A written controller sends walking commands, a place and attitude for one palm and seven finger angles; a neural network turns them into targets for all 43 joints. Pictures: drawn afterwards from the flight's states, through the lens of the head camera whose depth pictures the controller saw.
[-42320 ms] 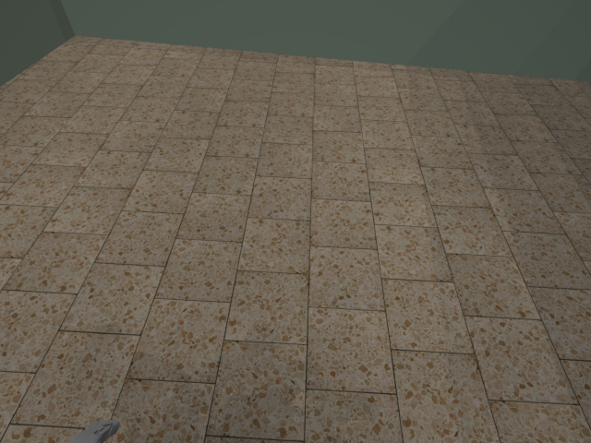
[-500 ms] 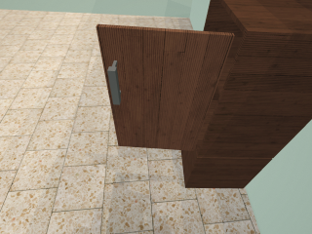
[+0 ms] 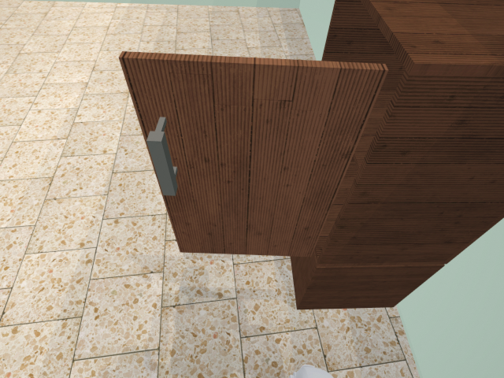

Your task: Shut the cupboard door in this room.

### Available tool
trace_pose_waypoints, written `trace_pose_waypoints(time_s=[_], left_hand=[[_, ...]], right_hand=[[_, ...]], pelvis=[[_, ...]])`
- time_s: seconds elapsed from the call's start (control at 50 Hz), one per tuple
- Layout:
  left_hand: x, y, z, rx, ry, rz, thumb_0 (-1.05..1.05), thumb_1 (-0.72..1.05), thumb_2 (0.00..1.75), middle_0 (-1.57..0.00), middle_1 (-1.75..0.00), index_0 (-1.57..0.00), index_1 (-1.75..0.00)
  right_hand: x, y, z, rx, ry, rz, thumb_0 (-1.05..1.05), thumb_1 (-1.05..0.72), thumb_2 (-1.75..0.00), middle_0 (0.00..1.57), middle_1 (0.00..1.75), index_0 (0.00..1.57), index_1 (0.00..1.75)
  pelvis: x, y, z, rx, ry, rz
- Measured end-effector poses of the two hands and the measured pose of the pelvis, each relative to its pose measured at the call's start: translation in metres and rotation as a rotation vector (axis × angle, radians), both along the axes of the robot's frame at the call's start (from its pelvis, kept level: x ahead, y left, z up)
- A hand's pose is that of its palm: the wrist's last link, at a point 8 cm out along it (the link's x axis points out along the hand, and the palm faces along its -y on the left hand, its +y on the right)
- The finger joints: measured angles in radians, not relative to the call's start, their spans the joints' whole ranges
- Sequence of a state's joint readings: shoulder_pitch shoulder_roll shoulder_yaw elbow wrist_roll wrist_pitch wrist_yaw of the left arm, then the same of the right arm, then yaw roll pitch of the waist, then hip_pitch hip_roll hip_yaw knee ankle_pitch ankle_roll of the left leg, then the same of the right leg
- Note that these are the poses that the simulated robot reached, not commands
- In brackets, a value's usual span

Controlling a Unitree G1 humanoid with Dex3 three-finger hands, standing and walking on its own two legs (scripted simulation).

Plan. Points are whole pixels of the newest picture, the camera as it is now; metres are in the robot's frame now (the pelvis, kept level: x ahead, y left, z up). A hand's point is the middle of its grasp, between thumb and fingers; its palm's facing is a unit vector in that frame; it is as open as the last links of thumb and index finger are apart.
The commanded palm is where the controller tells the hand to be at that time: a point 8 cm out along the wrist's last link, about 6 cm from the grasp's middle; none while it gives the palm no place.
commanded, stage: come to a stop and stand still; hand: left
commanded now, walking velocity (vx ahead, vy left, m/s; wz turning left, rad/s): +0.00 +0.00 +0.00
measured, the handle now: (166, 157) +0.46 +0.17 +0.08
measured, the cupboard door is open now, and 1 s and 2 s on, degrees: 87 87 87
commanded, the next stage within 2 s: none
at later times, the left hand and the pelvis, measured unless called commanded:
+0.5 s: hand out of the picture +0.11 +0.19 -0.20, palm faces +0.07 -0.98 -0.18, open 7.3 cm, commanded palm none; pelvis +0.02 +0.01 -0.03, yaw +2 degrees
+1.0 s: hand out of the picture -0.06 +0.20 -0.19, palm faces +0.05 -0.99 -0.15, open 7.4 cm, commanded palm none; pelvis -0.03 +0.05 -0.01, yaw +1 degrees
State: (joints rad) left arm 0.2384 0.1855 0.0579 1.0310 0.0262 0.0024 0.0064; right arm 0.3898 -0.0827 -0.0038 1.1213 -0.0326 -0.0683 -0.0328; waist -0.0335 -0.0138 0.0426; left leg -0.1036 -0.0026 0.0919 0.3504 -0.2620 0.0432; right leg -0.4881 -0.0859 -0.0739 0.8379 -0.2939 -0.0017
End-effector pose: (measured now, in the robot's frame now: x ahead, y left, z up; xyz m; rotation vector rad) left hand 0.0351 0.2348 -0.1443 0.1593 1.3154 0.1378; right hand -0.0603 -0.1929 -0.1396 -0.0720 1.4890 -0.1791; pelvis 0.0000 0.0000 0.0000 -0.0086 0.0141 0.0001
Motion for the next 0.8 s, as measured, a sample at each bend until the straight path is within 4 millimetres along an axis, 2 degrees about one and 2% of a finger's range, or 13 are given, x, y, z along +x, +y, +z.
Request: trace_pose_waypoints(time_s=[0.08, 0.14, 0.2, 0.26, 0.34, 0.4, 0.46, 0.56, 0.64, 0.72, 0.8], left_hand=[[0.062, -0.006, 0.007, 0.031, -0.086, -0.037, 0.02, 0.94, 0.90, -0.20, -0.30, -0.20, -0.30], [0.100, -0.019, 0.003, 0.050, -0.168, -0.050, 0.02, 0.93, 0.90, -0.20, -0.30, -0.20, -0.30], [0.117, -0.035, 0.003, 0.040, -0.196, -0.051, 0.01, 0.92, 0.90, -0.20, -0.30, -0.20, -0.30], [0.118, -0.047, 0.000, 0.018, -0.194, -0.044, 0.01, 0.91, 0.90, -0.20, -0.30, -0.20, -0.30], [0.105, -0.046, -0.007, -0.013, -0.180, 0.000, 0.00, 0.91, 0.90, -0.21, -0.30, -0.20, -0.30], [0.094, -0.029, -0.014, -0.013, -0.176, 0.011, -0.01, 0.92, 0.90, -0.21, -0.30, -0.20, -0.30], [0.080, -0.006, -0.027, -0.015, -0.159, 0.023, -0.01, 0.92, 0.90, -0.21, -0.30, -0.20, -0.30], [0.045, 0.024, -0.021, 0.007, -0.098, 0.058, 0.00, 0.91, 0.90, -0.20, -0.30, -0.20, -0.30], [0.008, 0.038, -0.013, 0.025, -0.047, 0.076, 0.00, 0.91, 0.90, -0.20, -0.30, -0.20, -0.30], [-0.029, 0.041, -0.009, 0.034, 0.026, 0.076, 0.00, 0.91, 0.90, -0.20, -0.30, -0.20, -0.30], [-0.062, 0.035, -0.008, 0.039, 0.076, 0.073, 0.01, 0.91, 0.90, -0.20, -0.30, -0.20, -0.30]], right_hand=[[0.001, -0.010, -0.004, 0.017, 0.071, -0.020, 0.00, -0.91, -0.90, 0.20, 0.30, 0.20, 0.29], [0.009, -0.025, -0.016, 0.028, 0.110, -0.027, 0.00, -0.91, -0.90, 0.20, 0.30, 0.20, 0.29], [0.030, -0.041, -0.024, 0.005, 0.113, -0.025, 0.00, -0.91, -0.90, 0.20, 0.30, 0.20, 0.29], [0.060, -0.054, -0.025, -0.028, 0.061, -0.005, 0.00, -0.91, -0.90, 0.20, 0.30, 0.20, 0.29], [0.103, -0.063, -0.021, -0.073, -0.049, 0.040, 0.00, -0.91, -0.90, 0.20, 0.30, 0.20, 0.29], [0.128, -0.061, -0.016, -0.103, -0.136, 0.070, 0.00, -0.91, -0.90, 0.20, 0.30, 0.19, 0.29], [0.142, -0.051, -0.012, -0.131, -0.224, 0.088, 0.00, -0.92, -0.90, 0.20, 0.30, 0.19, 0.29], [0.140, -0.023, -0.001, -0.115, -0.253, 0.130, 0.00, -0.91, -0.90, 0.20, 0.30, 0.19, 0.29], [0.137, -0.008, 0.003, -0.096, -0.261, 0.139, 0.00, -0.93, -0.90, 0.20, 0.30, 0.20, 0.29], [0.129, 0.001, 0.001, -0.073, -0.276, 0.130, 0.00, -0.93, -0.90, 0.20, 0.30, 0.20, 0.29], [0.110, 0.006, -0.008, -0.037, -0.257, 0.107, 0.00, -0.92, -0.90, 0.20, 0.30, 0.20, 0.29]], pelvis=[[0.022, -0.013, -0.003, 0.005, 0.001, 0.003], [0.040, -0.026, -0.015, 0.022, -0.007, 0.018], [0.048, -0.029, -0.017, -0.002, -0.019, 0.040], [0.046, -0.028, -0.016, 0.006, -0.028, 0.046], [0.037, -0.021, -0.017, 0.008, -0.036, 0.049], [0.029, -0.010, -0.020, 0.001, -0.041, 0.047], [0.022, 0.003, -0.028, -0.003, -0.049, 0.046], [0.010, 0.018, -0.019, -0.006, -0.044, 0.040], [0.002, 0.026, -0.011, -0.005, -0.028, 0.033], [-0.007, 0.032, -0.009, 0.000, -0.022, 0.023], [-0.018, 0.033, -0.012, 0.020, -0.017, 0.009]])
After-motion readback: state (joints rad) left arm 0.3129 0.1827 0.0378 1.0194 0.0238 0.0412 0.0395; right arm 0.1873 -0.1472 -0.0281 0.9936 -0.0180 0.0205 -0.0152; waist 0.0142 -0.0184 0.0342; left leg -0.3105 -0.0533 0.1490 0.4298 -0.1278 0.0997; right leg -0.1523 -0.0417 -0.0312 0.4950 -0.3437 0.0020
